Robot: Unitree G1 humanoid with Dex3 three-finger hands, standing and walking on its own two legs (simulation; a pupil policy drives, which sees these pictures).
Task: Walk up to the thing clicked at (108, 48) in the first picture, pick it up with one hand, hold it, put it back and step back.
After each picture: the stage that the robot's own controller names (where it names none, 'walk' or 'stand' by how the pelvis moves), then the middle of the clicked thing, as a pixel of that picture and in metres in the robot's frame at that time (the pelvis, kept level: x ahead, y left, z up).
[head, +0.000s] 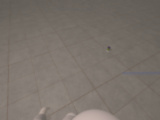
stand; (108, 49) +1.57 -0.37 -0.72
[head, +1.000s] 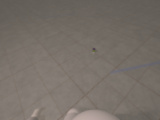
walk; (93, 50) +1.49 +0.06 -0.70
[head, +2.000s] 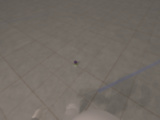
walk; (75, 63) +0.97 +0.34 -0.71
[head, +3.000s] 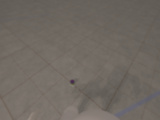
walk; (72, 83) +0.57 +0.24 -0.69
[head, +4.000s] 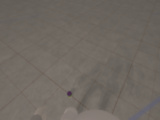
stand; (69, 94) +0.37 +0.24 -0.70
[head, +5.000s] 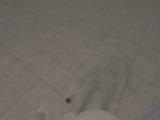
stand; (68, 101) +0.32 +0.24 -0.71
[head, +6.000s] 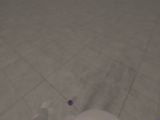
stand; (70, 103) +0.31 +0.21 -0.72
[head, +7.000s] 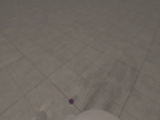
stand; (71, 102) +0.32 +0.21 -0.72
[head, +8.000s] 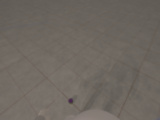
stand; (70, 101) +0.33 +0.23 -0.73
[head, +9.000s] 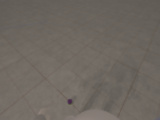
stand; (70, 102) +0.32 +0.23 -0.73
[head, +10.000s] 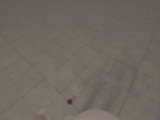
go down; (69, 102) +0.31 +0.23 -0.73
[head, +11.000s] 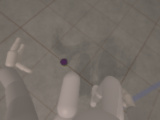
go down; (64, 63) +0.42 +0.22 -0.36
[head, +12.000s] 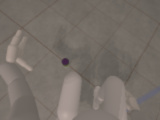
approach; (65, 63) +0.42 +0.21 -0.32
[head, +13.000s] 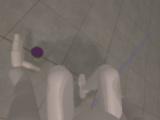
close in; (37, 54) +0.42 +0.25 -0.23
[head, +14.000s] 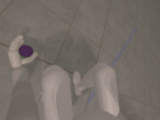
close; (26, 53) +0.41 +0.27 -0.23
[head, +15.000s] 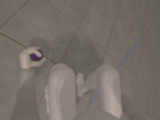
lift; (36, 56) +0.38 +0.25 -0.23
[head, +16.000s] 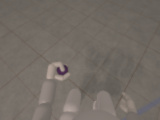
lift; (63, 73) +0.32 +0.19 -0.02
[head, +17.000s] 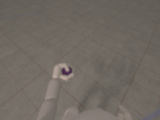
hold; (67, 75) +0.33 +0.17 +0.00
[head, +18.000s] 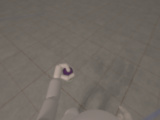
hold; (68, 75) +0.33 +0.17 -0.01
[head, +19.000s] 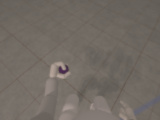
crouch; (64, 72) +0.35 +0.19 -0.06
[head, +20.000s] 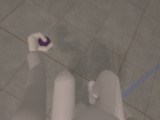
lower; (46, 45) +0.49 +0.25 -0.10
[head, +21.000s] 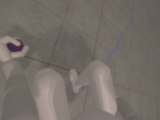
lower; (17, 49) +0.45 +0.27 -0.24
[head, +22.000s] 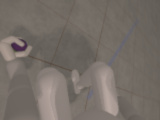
lower; (20, 48) +0.44 +0.27 -0.23
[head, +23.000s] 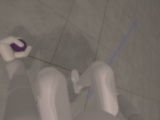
lower; (20, 48) +0.44 +0.27 -0.23
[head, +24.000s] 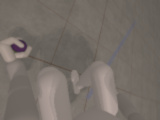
lower; (20, 49) +0.44 +0.27 -0.23
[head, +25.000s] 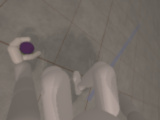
open; (27, 50) +0.43 +0.25 -0.24
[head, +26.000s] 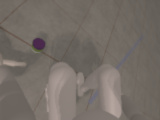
stand; (38, 46) +0.44 +0.25 -0.23
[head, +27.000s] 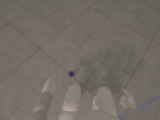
walk; (71, 74) +0.42 +0.19 -0.51
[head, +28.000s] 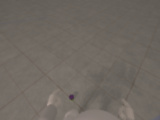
stand; (71, 98) +0.36 +0.19 -0.67
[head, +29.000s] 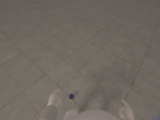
stand; (71, 97) +0.36 +0.20 -0.67
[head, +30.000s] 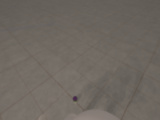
stand; (75, 99) +0.39 +0.19 -0.72
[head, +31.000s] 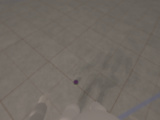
walk; (75, 83) +0.44 +0.13 -0.71
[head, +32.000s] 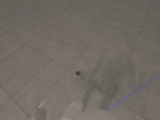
walk; (77, 74) +0.64 +0.21 -0.70
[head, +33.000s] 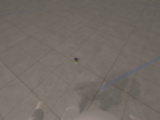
stand; (76, 60) +0.96 +0.29 -0.69
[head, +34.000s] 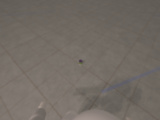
stand; (80, 62) +1.01 +0.20 -0.72
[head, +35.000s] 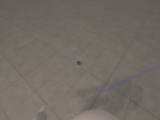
stand; (78, 64) +0.99 +0.22 -0.73
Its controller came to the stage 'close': yes
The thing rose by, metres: 0.71
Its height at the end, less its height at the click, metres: +0.00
